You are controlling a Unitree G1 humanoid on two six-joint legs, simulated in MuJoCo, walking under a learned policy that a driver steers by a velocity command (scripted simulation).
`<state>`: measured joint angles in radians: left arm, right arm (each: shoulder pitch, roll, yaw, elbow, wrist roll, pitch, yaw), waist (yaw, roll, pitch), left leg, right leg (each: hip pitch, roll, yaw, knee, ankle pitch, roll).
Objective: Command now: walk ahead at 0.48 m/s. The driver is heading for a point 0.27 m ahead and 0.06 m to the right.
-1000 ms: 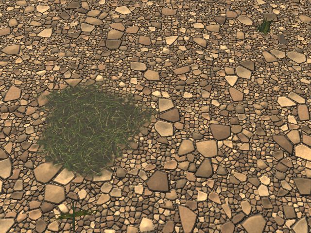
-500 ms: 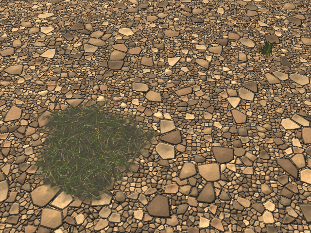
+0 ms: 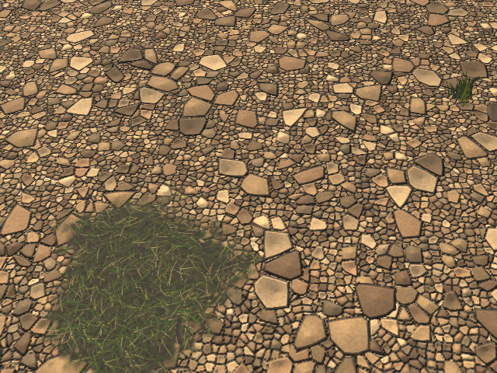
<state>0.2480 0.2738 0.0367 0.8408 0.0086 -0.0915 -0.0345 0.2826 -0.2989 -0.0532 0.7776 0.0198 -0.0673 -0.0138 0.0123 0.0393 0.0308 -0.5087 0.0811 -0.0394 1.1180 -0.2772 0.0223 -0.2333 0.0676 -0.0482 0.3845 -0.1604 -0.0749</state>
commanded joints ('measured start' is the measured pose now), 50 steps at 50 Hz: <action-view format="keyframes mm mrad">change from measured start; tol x16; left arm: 1 -43 127 30 -55 -6 -30 6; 18 270 92 -12 63 -12 35 24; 34 -34 90 7 31 14 89 70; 50 0 81 1 116 -9 71 56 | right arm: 1 41 -60 -19 -48 -15 4 -3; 11 -257 -27 3 -143 -20 -31 40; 18 65 -80 -11 -74 -45 -6 29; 24 -240 -72 -5 -77 -53 23 30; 50 -119 -47 -7 172 -20 70 -24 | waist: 1 -34 -98 3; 14 -5 -115 -56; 18 -56 144 -488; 22 23 52 -127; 32 -20 -124 22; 50 -7 -44 -59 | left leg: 1 -115 71 -43 -65 95 -16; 9 -10 -20 39 -530 448 -35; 14 96 -72 27 -660 328 30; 17 821 311 -339 -576 1141 317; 23 195 132 -167 -846 320 189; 30 46 27 -72 -840 -269 47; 40 329 -46 18 -662 239 -7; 50 378 -38 19 -647 350 -18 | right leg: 1 22 -273 287 -286 -13 -173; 7 47 -201 91 -231 445 -112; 15 235 -202 116 139 616 -38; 16 91 -147 93 335 417 6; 18 -236 -28 158 763 -549 100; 19 -274 -70 174 801 -532 107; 29 149 -103 43 167 -11 91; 33 -188 -161 146 -38 -382 32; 50 27 -126 91 45 216 44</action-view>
